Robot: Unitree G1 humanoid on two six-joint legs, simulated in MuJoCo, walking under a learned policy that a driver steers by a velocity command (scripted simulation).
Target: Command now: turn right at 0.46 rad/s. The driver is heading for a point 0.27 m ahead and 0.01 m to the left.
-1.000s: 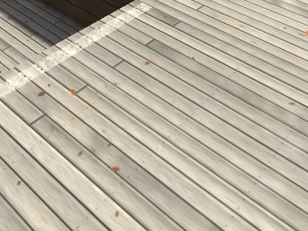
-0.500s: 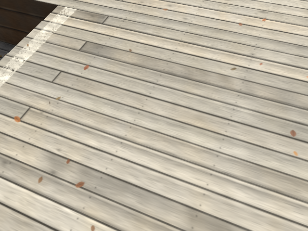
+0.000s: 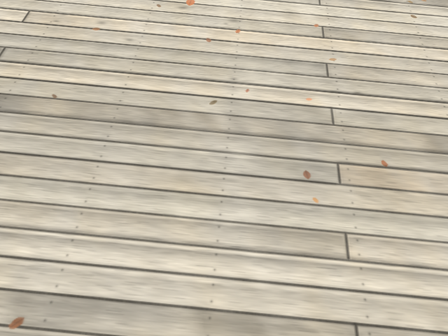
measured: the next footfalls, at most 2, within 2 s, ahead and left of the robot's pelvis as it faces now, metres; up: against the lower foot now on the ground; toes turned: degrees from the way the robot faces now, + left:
right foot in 0.24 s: +0.02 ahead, -0.15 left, +0.00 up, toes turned -2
right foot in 1.86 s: +0.17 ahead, -0.13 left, +0.00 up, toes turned -4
